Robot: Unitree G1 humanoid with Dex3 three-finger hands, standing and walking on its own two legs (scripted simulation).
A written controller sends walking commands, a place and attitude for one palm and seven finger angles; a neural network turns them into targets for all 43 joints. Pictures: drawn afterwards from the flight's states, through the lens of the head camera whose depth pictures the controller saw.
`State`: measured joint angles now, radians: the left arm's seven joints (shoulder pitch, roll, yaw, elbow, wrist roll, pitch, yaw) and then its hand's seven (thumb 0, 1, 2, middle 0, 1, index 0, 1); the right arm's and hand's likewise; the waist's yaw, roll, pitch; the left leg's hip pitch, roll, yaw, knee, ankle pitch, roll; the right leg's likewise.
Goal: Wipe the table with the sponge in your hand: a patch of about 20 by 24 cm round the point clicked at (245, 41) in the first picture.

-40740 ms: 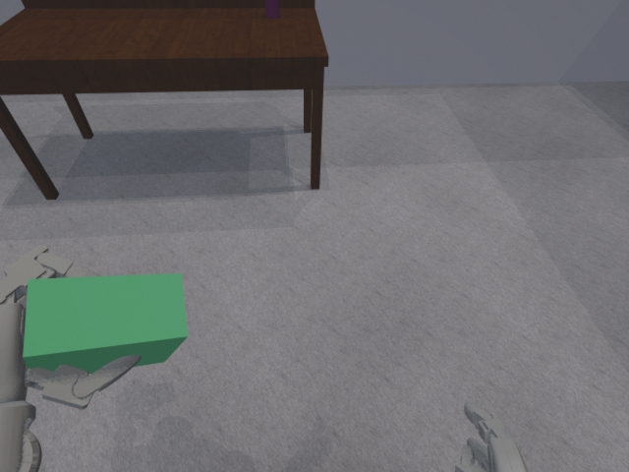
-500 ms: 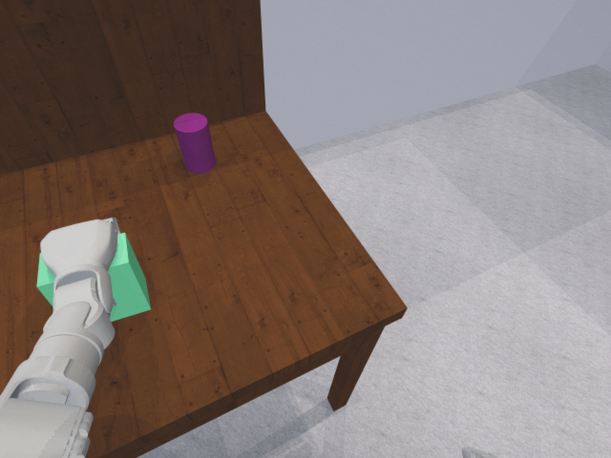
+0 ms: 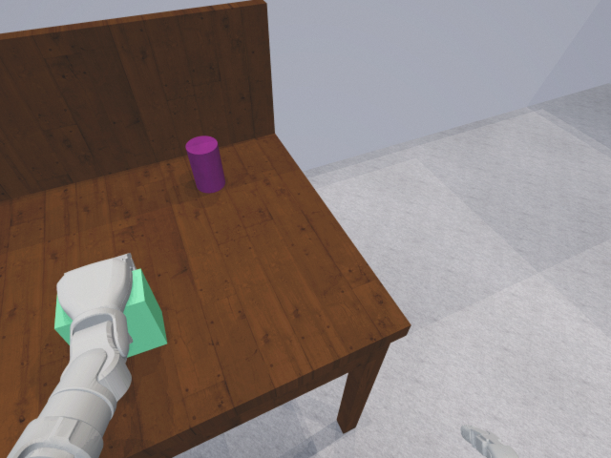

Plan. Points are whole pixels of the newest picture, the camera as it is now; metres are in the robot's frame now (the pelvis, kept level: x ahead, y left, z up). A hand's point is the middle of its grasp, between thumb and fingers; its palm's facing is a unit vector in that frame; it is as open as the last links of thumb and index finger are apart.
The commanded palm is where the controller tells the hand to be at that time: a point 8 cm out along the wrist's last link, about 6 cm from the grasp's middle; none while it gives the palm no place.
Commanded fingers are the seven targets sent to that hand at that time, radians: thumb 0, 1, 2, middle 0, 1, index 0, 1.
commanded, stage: wipe back along the first lane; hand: left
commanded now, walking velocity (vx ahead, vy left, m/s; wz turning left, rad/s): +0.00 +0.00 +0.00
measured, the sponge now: (120, 326) +0.31 +0.31 -0.05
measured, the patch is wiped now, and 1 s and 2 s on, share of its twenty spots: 1.00 1.00 1.00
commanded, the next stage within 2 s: lift the sponge slowly off the table in 1.10 s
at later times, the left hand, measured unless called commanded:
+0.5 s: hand (121, 342) +0.26 +0.28 +0.00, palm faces -0.04 -0.05 -1.00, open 9.9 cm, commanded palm +0.22 +0.24 +0.02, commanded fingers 0.00 0.10 1.30 -1.20 -1.60 -1.20 -1.60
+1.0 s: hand (126, 353) +0.25 +0.26 +0.00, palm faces -0.05 -0.06 -1.00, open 9.9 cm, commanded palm +0.21 +0.25 +0.02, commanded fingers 0.00 0.10 1.30 -1.20 -1.60 -1.20 -1.60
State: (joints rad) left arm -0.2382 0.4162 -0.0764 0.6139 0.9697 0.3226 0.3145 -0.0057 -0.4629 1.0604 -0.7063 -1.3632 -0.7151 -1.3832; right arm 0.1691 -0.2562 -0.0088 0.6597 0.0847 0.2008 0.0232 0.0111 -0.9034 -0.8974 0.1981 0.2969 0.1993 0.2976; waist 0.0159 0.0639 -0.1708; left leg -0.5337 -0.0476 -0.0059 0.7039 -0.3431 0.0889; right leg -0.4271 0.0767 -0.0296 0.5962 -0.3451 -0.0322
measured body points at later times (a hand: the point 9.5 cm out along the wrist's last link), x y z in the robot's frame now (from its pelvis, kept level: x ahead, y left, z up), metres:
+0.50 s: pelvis +0.00 -0.01 +0.00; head -0.01 -0.02 +0.45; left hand +0.26 +0.27 +0.05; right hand +0.20 -0.23 -0.09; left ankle +0.00 +0.06 -0.72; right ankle -0.03 -0.11 -0.72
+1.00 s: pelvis -0.01 -0.02 +0.00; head -0.02 -0.04 +0.45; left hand +0.25 +0.26 +0.05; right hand +0.18 -0.26 -0.09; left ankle +0.00 +0.06 -0.72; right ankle -0.03 -0.11 -0.72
